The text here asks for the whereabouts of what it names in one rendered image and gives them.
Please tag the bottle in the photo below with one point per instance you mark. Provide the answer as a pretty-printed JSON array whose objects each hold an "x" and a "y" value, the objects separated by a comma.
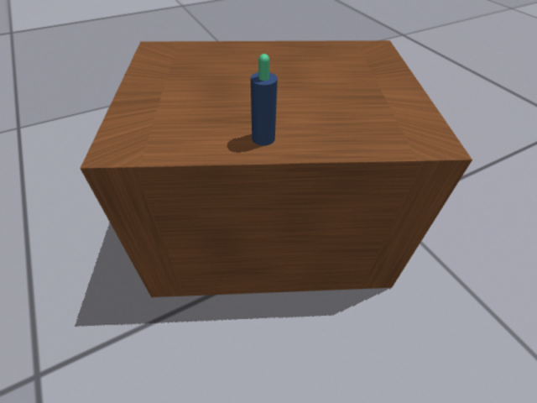
[{"x": 263, "y": 103}]

